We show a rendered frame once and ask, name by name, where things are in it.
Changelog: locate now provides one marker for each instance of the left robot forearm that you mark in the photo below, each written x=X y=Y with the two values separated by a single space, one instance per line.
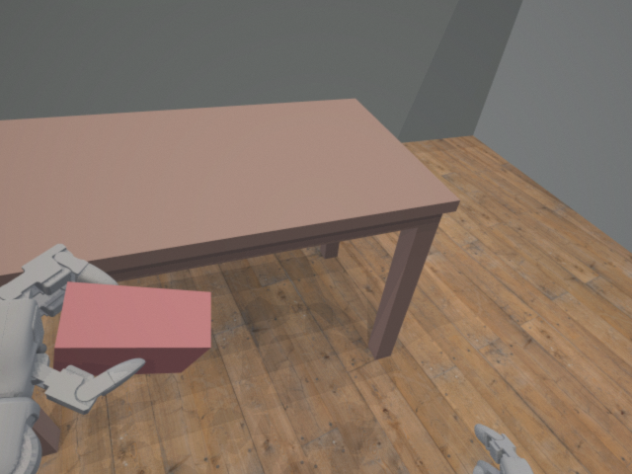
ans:
x=20 y=448

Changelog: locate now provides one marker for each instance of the left robot hand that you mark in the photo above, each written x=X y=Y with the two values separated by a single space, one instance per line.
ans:
x=24 y=300

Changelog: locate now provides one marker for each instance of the table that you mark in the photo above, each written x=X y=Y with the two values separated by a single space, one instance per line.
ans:
x=148 y=193

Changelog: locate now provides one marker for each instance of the sponge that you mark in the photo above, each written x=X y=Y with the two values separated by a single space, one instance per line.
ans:
x=102 y=325

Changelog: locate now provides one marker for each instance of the right robot hand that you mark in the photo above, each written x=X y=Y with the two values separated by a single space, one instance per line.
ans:
x=502 y=450

